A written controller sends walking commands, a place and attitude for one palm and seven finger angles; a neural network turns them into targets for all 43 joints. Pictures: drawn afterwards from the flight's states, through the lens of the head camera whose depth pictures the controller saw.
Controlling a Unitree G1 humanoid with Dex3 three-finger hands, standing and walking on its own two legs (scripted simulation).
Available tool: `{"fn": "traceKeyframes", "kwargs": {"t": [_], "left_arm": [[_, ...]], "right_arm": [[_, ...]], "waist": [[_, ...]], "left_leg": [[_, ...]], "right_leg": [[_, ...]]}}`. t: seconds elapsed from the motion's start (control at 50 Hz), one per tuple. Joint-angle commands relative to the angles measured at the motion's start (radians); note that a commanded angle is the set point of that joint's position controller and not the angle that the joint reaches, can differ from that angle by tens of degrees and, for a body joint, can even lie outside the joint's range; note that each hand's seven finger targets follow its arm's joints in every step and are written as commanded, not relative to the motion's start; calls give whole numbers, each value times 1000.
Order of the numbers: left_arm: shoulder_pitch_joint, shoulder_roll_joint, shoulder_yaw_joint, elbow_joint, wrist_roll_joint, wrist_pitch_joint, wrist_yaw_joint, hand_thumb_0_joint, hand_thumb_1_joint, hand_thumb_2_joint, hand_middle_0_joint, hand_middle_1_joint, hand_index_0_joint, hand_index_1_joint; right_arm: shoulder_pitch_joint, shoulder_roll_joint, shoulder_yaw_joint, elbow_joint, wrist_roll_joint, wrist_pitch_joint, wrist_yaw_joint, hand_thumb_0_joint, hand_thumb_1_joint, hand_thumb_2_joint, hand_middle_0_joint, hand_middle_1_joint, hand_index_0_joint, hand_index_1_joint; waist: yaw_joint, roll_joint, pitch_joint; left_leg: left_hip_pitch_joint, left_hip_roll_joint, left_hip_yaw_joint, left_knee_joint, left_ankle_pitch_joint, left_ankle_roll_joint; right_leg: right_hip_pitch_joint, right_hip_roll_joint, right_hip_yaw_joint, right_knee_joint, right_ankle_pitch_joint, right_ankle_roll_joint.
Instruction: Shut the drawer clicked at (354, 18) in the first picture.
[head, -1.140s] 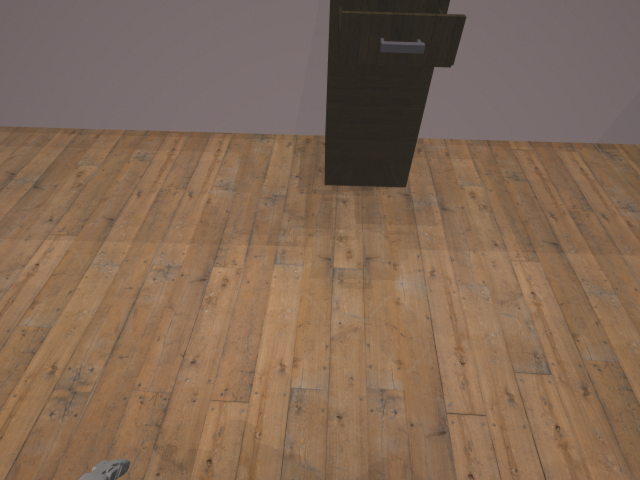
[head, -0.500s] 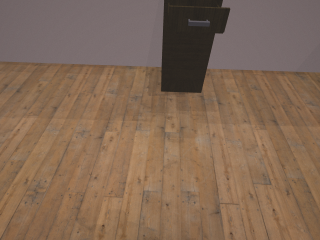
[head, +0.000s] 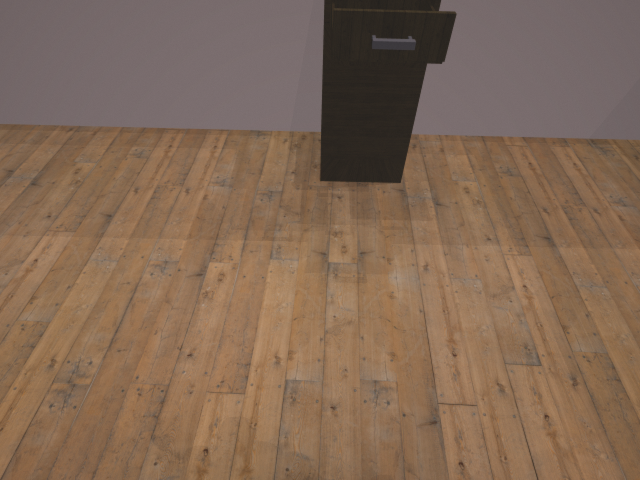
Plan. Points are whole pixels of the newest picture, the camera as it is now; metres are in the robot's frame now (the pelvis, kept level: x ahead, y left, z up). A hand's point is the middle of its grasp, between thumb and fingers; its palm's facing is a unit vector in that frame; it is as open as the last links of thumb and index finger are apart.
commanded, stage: look at it before walking up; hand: left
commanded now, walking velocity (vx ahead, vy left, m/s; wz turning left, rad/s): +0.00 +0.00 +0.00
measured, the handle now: (392, 41) +1.29 -0.14 +0.03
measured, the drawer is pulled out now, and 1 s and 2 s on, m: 0.29 0.29 0.29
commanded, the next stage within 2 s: walk to a spot facing it in 0.30 s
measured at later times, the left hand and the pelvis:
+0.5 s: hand out of the picture +0.08 +0.24 -0.16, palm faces -0.03 -0.95 -0.32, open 7.4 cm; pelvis +0.01 +0.00 +0.00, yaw -1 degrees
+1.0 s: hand out of the picture +0.11 +0.12 -0.17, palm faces -0.19 -0.96 -0.18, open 7.4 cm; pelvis +0.12 -0.06 +0.00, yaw -16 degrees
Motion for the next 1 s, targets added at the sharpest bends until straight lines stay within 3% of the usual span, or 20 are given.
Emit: {"fn": "traceKeyframes", "kwargs": {"t": [0.0, 0.38, 0.42, 0.48, 0.52, 0.56, 0.58, 0.6, 0.62, 0.66, 0.7, 0.72, 0.74, 0.76, 0.78, 0.8, 0.84, 0.88, 0.92, 0.98], "left_arm": [[-43, 203, 43, -59, -4, -24, 12, 0, 900, 900, -200, -300, -200, -300], [-42, 205, 43, -52, -5, -24, 12, 0, 900, 900, -200, -300, -200, -300], [13, 105, 25, -31, -5, -4, 13, 0, 900, 900, -200, -300, -200, -300], [44, 93, 35, -53, 4, 18, -3, 0, 900, 900, -200, -300, -200, -300], [54, 91, 46, -83, 7, 23, -14, 0, 900, 900, -200, -300, -200, -300], [68, 58, 52, -112, 7, 18, -23, 0, 900, 900, -200, -300, -200, -300], [46, 41, 57, -134, 7, 15, -28, 0, 900, 900, -200, -300, -200, -300], [15, 32, 61, -156, 7, 12, -31, 0, 900, 900, -200, -300, -200, -300], [14, 24, 64, -168, 7, 8, -35, 0, 900, 900, -200, -300, -200, -300], [46, -7, 71, -168, 6, -2, -42, 0, 900, 900, -200, -300, -200, -300], [232, -25, 79, -111, 8, -9, -44, 0, 900, 900, -200, -300, -200, -300], [375, 48, 95, -68, 15, -22, -35, 0, 900, 900, -200, -300, -200, -300], [469, 165, 118, -47, 13, -38, -14, 0, 900, 900, -200, -300, -200, -300], [489, 153, 116, -53, -4, -36, 5, 0, 900, 900, -200, -300, -200, -300], [415, 117, 111, -72, -5, -40, 8, 0, 900, 900, -200, -300, -200, -300], [367, 92, 104, -86, -2, -42, 5, 0, 900, 900, -200, -300, -200, -300], [289, 35, 91, -109, 3, -50, 7, 0, 900, 900, -200, -300, -200, -300], [293, 19, 87, -104, 6, -61, 6, 0, 900, 900, -200, -300, -200, -300], [310, 12, 87, -93, 6, -70, 7, 0, 900, 900, -200, -300, -200, -300], [340, -2, 87, -77, 6, -77, 10, 0, 900, 900, -200, -300, -200, -300]], "right_arm": [[-48, -208, -37, -65, 2, -27, -12, 0, -900, -900, 200, 300, 200, 300], [-66, -210, -34, -63, 2, -26, -15, 0, -900, -900, 200, 300, 200, 300], [-10, -109, -12, -43, -5, -13, -13, 0, -900, -900, 200, 300, 200, 300], [33, -108, -24, -55, -11, 0, -11, 0, -900, -900, 200, 300, 200, 300], [50, -134, -42, -76, -13, 2, -12, 0, -900, -900, 200, 300, 200, 300], [87, -174, -64, -90, -10, -3, -15, 0, -900, -900, 200, 300, 200, 300], [108, -183, -75, -96, -7, -13, -17, 0, -900, -900, 200, 300, 200, 300], [126, -173, -80, -99, -8, -21, -18, 0, -900, -900, 200, 300, 200, 300], [129, -165, -81, -102, -10, -27, -18, 0, -900, -900, 200, 300, 200, 300], [109, -137, -82, -111, -14, -32, -18, 0, -900, -900, 200, 300, 200, 300], [53, -118, -80, -124, -14, -30, -17, 0, -900, -900, 200, 300, 200, 300], [40, -68, -70, -143, -5, -29, -10, 0, -900, -900, 200, 300, 200, 300], [2, 13, -46, -203, -1, -34, 0, 0, -900, -900, 200, 300, 200, 300], [-55, -21, -55, -230, -8, -40, -1, 0, -900, -900, 200, 300, 200, 300], [-44, -27, -63, -218, -3, -45, 1, 0, -900, -900, 200, 300, 200, 300], [-69, -14, -61, -214, -5, -47, 4, 0, -900, -900, 200, 300, 200, 300], [-28, 5, -69, -187, -14, -37, 8, 0, -900, -900, 200, 300, 200, 300], [11, 36, -68, -177, -15, -27, 11, 0, -900, -900, 200, 300, 200, 300], [23, 48, -69, -184, -13, -22, 14, 0, -900, -900, 200, 300, 200, 300], [-14, 57, -71, -209, -13, -26, 18, 0, -900, -900, 200, 300, 200, 300]], "waist": [[-6, -4, -57], [-2, 16, -56], [-4, 12, -59], [-4, 18, 13], [-9, 59, 76], [-20, 149, 99], [-33, 189, 96], [-42, 184, 102], [-36, 167, 93], [-12, 134, 76], [77, 86, 12], [138, -132, -28], [156, -446, -19], [157, -302, -9], [116, -184, 10], [104, -142, 50], [46, -30, 86], [17, -12, 75], [8, -37, 49], [18, -71, 38]], "left_leg": [[18, 114, -97, -64, 100, 31], [42, 119, -94, -72, 143, 28], [52, 117, -58, -47, 45, 10], [10, 130, -53, -51, -233, 22], [-9, 166, -95, -86, -377, 46], [35, 275, -206, -162, -452, 110], [67, 349, -242, -193, -388, 156], [104, 379, -242, -196, -289, 186], [124, 388, -206, -170, -199, 190], [72, 370, -98, -99, -65, 157], [-74, 279, 58, 133, -72, 79], [-244, 179, 162, 430, -153, 22], [-551, 39, 183, 737, -406, -32], [-591, 69, 47, 809, -375, -14], [-582, 114, 16, 812, -270, -6], [-572, 128, 20, 826, -224, -13], [-513, 144, 8, 794, -127, -28], [-491, 137, 23, 755, -64, -44], [-509, 133, 28, 723, -16, -55], [-563, 131, 30, 673, 31, -63]], "right_leg": [[6, -114, 111, -83, 93, -34], [28, -113, 105, -88, 152, -32], [7, -99, 113, -76, 49, -23], [-101, -62, 134, -53, -218, -34], [-194, -20, 122, 15, -289, -38], [-298, 39, 27, 213, -246, -24], [-347, 25, -20, 343, -249, -13], [-405, -9, -10, 406, -292, -9], [-416, -37, -5, 412, -299, -7], [-310, -58, -35, 339, -283, -8], [-13, -10, -103, 148, -109, -16], [175, -82, 44, -12, -139, -44], [267, -338, 533, -181, -125, -144], [248, -375, 627, -215, -85, -200], [209, -350, 553, -204, -150, -233], [120, -320, 551, -213, -194, -237], [8, -282, 441, -223, -160, -218], [-20, -238, 348, -218, -33, -196], [22, -213, 301, -213, 38, -192], [89, -194, 270, -200, 126, -186]]}}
